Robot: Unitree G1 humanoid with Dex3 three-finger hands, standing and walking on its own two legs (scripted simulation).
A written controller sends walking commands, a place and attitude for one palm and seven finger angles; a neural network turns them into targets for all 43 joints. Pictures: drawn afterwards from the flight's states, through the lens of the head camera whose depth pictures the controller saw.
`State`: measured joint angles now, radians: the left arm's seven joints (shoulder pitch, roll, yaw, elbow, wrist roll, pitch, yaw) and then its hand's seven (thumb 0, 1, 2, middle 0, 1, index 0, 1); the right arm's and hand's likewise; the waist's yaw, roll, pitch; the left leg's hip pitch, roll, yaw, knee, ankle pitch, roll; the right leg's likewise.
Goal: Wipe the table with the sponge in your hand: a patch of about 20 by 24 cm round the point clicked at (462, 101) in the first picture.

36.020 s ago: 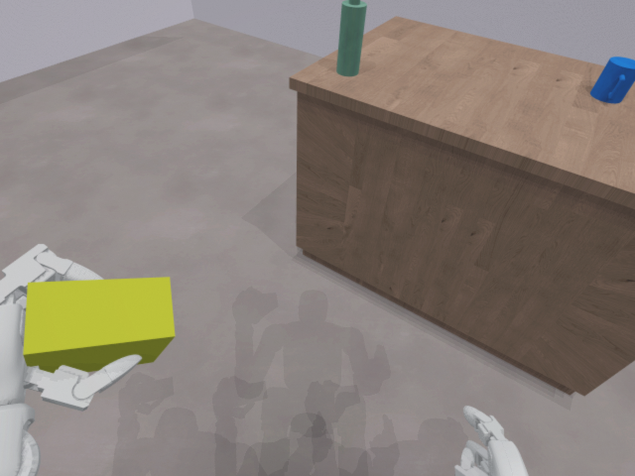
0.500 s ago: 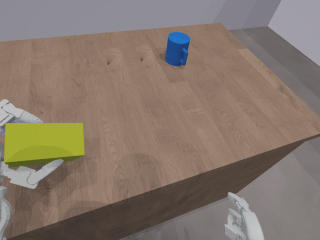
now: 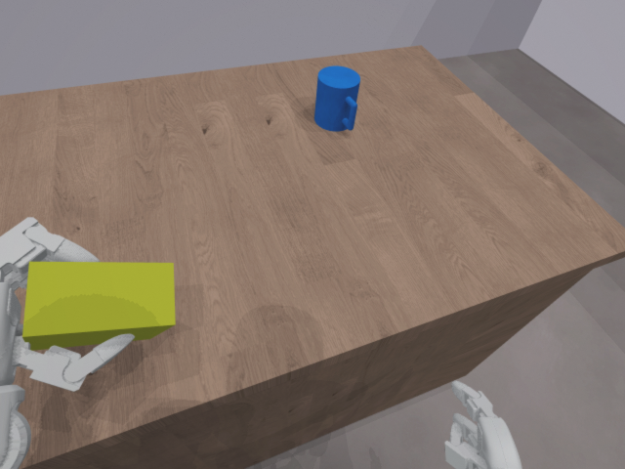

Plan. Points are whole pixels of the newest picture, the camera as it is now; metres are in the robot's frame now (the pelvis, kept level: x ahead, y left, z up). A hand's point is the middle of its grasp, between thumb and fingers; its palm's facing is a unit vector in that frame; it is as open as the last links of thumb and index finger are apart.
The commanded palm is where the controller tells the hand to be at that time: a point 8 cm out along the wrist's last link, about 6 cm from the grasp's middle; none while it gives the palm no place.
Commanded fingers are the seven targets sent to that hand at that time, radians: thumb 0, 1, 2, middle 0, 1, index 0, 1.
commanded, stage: shuffle to correct the standing spot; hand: left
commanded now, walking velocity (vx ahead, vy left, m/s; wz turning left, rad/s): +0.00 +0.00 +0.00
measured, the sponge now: (120, 306) +0.23 +0.22 +0.13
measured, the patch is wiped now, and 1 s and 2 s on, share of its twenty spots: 0.00 0.00 0.00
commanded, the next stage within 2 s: none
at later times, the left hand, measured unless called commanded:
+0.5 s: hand (127, 300) +0.23 +0.20 +0.16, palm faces +0.35 -0.85 -0.38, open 9.9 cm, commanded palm +0.16 +0.24 +0.17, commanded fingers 0.00 0.10 1.30 -1.20 -1.60 -1.20 -1.60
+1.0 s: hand (187, 299) +0.23 +0.15 +0.16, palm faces +0.31 -0.86 -0.41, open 9.9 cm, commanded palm +0.17 +0.19 +0.17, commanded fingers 0.00 0.10 1.30 -1.20 -1.60 -1.20 -1.60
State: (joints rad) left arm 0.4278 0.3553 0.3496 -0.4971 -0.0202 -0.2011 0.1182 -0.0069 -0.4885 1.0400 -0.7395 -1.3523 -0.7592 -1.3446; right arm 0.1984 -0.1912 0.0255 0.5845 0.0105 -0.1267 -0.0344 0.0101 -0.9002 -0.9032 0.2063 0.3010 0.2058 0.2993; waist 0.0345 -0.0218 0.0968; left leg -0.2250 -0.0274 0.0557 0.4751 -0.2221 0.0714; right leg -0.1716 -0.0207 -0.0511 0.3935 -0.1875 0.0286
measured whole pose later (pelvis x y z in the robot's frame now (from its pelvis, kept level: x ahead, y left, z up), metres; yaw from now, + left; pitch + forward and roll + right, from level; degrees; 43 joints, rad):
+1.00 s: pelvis +0.01 -0.09 -0.01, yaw +0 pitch -1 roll -1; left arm 0.49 0.41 0.39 -0.57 -0.09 -0.13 0.10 -0.01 -0.49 1.04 -0.74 -1.35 -0.76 -1.34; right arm 0.18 -0.22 -0.02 0.57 0.02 -0.08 -0.04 0.01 -0.90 -0.90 0.20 0.30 0.20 0.30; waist -0.01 -0.02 0.10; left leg -0.27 0.09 0.01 0.56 -0.28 -0.04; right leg -0.22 0.09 -0.09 0.48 -0.25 -0.09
